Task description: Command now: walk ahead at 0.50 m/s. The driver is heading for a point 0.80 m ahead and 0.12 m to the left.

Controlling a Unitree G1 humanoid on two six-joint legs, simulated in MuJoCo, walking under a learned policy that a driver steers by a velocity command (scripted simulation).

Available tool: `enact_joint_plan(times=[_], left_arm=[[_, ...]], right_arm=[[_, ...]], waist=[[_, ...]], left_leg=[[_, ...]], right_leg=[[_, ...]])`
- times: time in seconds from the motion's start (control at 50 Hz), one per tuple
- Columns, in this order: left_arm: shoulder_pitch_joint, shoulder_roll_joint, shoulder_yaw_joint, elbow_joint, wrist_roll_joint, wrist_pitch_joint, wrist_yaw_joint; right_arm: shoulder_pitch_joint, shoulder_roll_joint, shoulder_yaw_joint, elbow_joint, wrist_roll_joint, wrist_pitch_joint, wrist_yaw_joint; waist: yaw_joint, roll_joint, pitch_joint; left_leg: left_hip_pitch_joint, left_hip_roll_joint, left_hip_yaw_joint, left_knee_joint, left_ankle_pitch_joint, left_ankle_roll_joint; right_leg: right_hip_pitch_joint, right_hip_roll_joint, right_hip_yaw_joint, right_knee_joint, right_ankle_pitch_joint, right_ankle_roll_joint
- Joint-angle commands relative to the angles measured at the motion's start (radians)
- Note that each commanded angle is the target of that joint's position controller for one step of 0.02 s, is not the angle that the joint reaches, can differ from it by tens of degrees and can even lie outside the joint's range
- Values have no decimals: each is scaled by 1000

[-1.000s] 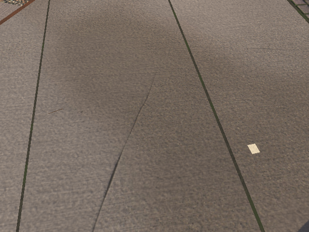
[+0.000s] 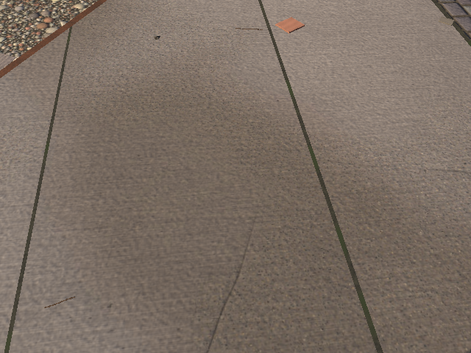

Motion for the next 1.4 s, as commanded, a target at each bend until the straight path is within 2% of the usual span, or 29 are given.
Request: enact_joint_plan(times=[0.02,0.18,0.24,0.28,0.3,0.32,0.34,0.36,0.38,0.42,0.5,0.62,0.74,0.8,0.84,0.86,0.88,0.9,0.92,0.94,0.98,1.06,1.14,1.22,1.28,1.32,1.34,1.36,1.4], left_arm=[[-31,35,7,-55,4,-7,-4],[-253,26,-12,-133,-12,-25,-45],[-181,69,3,-124,-12,-33,-56],[101,149,45,-39,-5,-33,-46],[257,236,67,-9,15,-30,-37],[299,232,61,7,3,-26,-42],[260,153,37,2,-6,-27,-40],[164,123,27,-19,-5,-28,-35],[89,95,18,-33,5,-31,-34],[28,44,5,-30,24,-42,-39],[59,77,15,5,29,-53,-26],[91,99,17,21,24,-46,3],[191,128,29,59,4,-7,13],[149,169,42,39,-5,15,23],[110,181,43,21,-9,27,29],[121,153,30,-3,8,16,28],[194,6,-14,-55,23,-22,6],[93,89,0,-75,-17,-72,-15],[14,113,6,-101,-47,-92,-23],[4,103,5,-99,-34,-98,-18],[18,120,22,-89,4,-74,-9],[-10,80,17,-117,23,-35,0],[-115,39,-2,-144,21,-39,-12],[-162,73,3,-168,21,-41,-28],[-61,111,17,-136,37,-56,-32],[35,189,27,-127,72,-63,-25],[86,125,13,-109,60,-44,-26],[99,75,-2,-102,24,-27,-33],[-14,66,-13,-116,15,0,-31]], right_arm=[[-20,-153,-27,-49,5,-10,-18],[103,-173,-35,16,20,19,-29],[69,-194,-45,13,23,33,-34],[37,-169,-34,-3,18,41,-35],[110,-96,-10,-25,3,31,-29],[170,-19,15,-12,4,7,-21],[77,-131,-14,-24,34,-13,-15],[-5,-162,-22,-50,55,-23,-15],[-45,-158,-24,-53,50,-23,-22],[-18,-121,-33,-41,40,6,-29],[-36,-84,-37,-52,38,45,-34],[-194,-68,-34,-109,23,35,-8],[-353,-49,-16,-210,24,38,29],[-295,-92,-37,-236,26,42,44],[-41,-181,-86,-185,32,45,36],[108,-278,-120,-154,30,54,11],[55,-348,-125,-182,37,48,6],[96,-266,-97,-186,21,42,8],[64,-207,-83,-187,13,32,4],[-10,-173,-73,-198,17,23,8],[-108,-126,-54,-232,12,19,2],[-98,-187,-65,-240,10,18,-23],[-36,-181,-63,-218,14,41,-41],[-8,-159,-51,-193,11,50,-45],[-49,-145,-43,-191,9,54,-49],[58,-95,-25,-200,-9,44,-45],[163,-84,-15,-166,7,44,-42],[129,-160,-29,-163,16,59,-37],[-1,-171,-39,-182,21,106,-48]], waist=[[26,97,27],[-35,102,91],[26,133,38],[159,117,-137],[162,-36,-297],[142,-224,-403],[161,-144,-310],[141,-98,-171],[112,-20,-101],[49,-38,-42],[30,-24,17],[68,-4,57],[117,13,107],[52,-43,35],[-91,-37,-104],[-138,96,-203],[-16,325,-297],[-83,207,-359],[-83,163,-234],[-27,50,-137],[40,46,-70],[65,60,-11],[5,115,-40],[-14,141,-51],[53,142,-78],[35,-42,-250],[51,-205,-384],[67,-131,-379],[57,-26,-189]], left_leg=[[4,259,-160,-152,224,135],[194,313,-130,-95,235,114],[246,330,-125,15,478,86],[130,245,-58,340,637,38],[-213,141,-11,710,308,-18],[-479,-4,-102,956,-410,-49],[-589,56,-189,1059,-411,-28],[-628,108,-162,1054,-316,-12],[-584,154,-146,1004,-223,-11],[-466,205,-160,921,-133,-12],[-513,208,-184,826,-18,-33],[-544,178,-125,519,262,-46],[-624,155,-39,373,152,-11],[-457,74,50,368,-2,39],[-95,-4,62,290,24,102],[212,141,-188,257,22,167],[525,389,-792,114,-89,381],[559,402,-865,20,-123,365],[470,365,-699,28,-62,311],[301,317,-570,25,42,270],[76,258,-443,-12,182,237],[-87,220,-314,-39,462,227],[-130,128,-179,25,557,128],[-22,178,-252,95,450,101],[51,182,-290,247,486,69],[-151,46,-248,559,141,-21],[-289,-20,-212,794,-455,-84],[-339,9,-241,868,-575,-102],[-396,68,-199,897,-469,-133]], right_leg=[[-43,-11,4,-153,166,17],[-38,48,-31,-431,182,-13],[103,91,-60,-465,75,-55],[518,117,-75,-467,107,-112],[918,-124,253,-446,73,-227],[1099,-266,649,-603,-95,-322],[1035,-229,612,-647,-191,-274],[880,-210,459,-672,-142,-233],[727,-179,350,-708,-67,-212],[547,-123,201,-779,9,-181],[486,-110,50,-851,107,-183],[541,-79,-134,-874,196,-137],[774,-152,-202,-781,358,-126],[809,-160,-245,-602,810,-95],[703,-111,-276,-251,888,-50],[444,-57,-279,70,527,-5],[1,191,-150,443,-390,59],[-115,161,64,503,-412,26],[-170,109,61,465,-340,-3],[-128,59,56,349,-263,-9],[13,15,51,213,-205,9],[60,31,0,-5,-100,75],[192,108,-49,-314,234,69],[206,126,-15,-437,271,32],[301,130,-16,-539,274,-22],[723,-93,168,-448,931,-163],[885,-260,367,-455,1013,-323],[842,-261,441,-502,736,-326],[619,-188,376,-599,261,-252]])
